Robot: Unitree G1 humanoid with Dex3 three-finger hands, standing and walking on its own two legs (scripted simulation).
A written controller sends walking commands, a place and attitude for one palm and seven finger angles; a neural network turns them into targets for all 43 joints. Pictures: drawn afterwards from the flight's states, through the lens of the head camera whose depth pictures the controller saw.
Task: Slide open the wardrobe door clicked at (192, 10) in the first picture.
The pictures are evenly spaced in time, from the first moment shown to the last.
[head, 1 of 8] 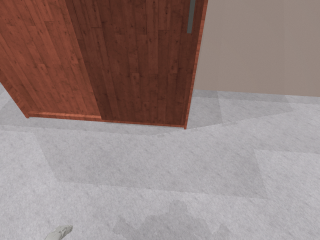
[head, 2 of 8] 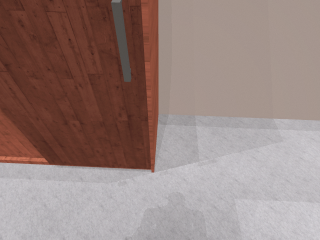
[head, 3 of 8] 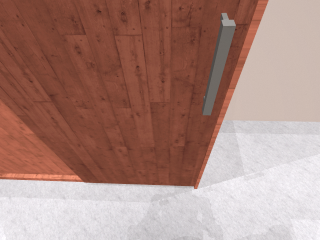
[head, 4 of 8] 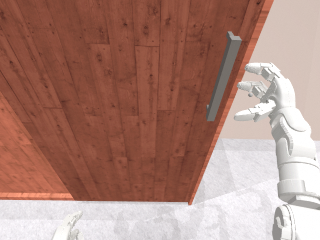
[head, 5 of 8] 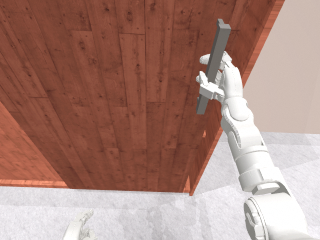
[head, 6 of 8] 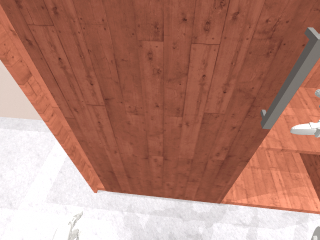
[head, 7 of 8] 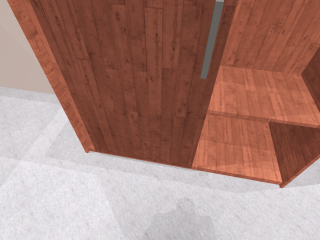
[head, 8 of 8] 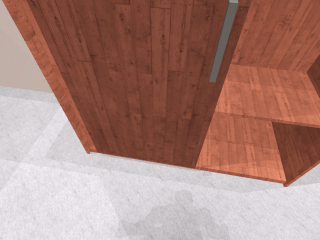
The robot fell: no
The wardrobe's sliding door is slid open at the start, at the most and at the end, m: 0.00 0.59 0.59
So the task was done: yes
